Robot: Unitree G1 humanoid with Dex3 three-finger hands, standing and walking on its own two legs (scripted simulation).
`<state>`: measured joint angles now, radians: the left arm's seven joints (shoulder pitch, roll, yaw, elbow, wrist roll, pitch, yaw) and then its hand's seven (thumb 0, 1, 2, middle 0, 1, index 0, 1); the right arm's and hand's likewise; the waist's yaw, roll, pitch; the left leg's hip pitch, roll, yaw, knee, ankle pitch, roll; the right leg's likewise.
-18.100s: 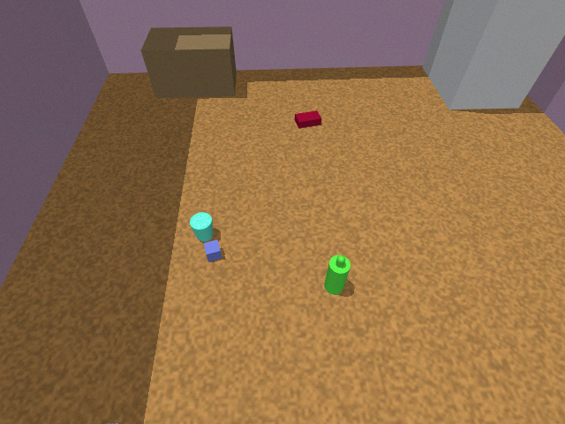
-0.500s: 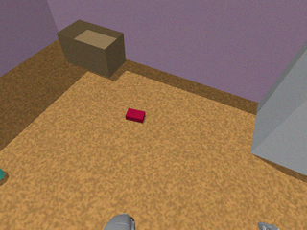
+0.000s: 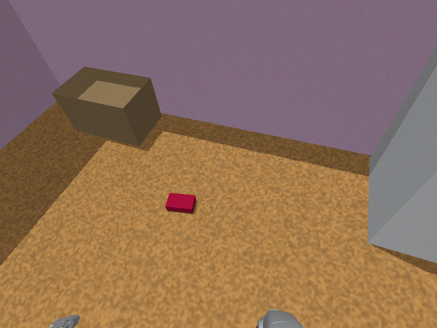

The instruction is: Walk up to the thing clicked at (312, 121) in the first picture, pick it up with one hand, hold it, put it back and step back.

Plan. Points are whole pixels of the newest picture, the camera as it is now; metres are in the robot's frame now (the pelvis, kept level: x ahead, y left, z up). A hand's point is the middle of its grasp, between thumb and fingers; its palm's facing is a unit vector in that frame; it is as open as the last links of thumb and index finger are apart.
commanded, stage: walk up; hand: left
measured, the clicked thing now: (181, 202) +0.78 +0.25 -0.73
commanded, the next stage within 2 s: none
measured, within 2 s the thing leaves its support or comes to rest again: neither
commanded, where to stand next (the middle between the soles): +0.34 +0.01 m, yaw +1 degrees
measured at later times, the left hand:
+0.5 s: hand (91, 314) +0.17 +0.29 -0.14, palm faces +0.04 -0.93 -0.37, open 7.4 cm
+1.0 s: hand (114, 245) +0.31 +0.27 -0.12, palm faces +0.01 -0.90 -0.44, open 7.4 cm
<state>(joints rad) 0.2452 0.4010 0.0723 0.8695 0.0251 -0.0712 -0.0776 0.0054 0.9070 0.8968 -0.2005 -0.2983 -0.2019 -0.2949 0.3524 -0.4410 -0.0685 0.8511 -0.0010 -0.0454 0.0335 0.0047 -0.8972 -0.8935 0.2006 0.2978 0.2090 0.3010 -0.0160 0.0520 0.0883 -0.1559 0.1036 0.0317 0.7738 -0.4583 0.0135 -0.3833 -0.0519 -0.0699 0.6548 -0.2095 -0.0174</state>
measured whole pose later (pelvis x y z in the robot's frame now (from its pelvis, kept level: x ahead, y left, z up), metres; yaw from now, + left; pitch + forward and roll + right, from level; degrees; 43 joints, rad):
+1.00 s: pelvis +0.26 -0.01 +0.00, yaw +2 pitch -4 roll +1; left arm 0.27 0.37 0.03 0.88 0.02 -0.07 -0.01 0.00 0.91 0.90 -0.20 -0.30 -0.20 -0.30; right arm 0.24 -0.42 -0.04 0.86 0.00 0.02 0.02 0.00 -0.90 -0.89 0.20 0.30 0.21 0.30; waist 0.02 0.07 0.13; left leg -0.38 0.02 0.01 1.00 -0.54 0.03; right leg -0.37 -0.05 -0.03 0.65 -0.22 -0.02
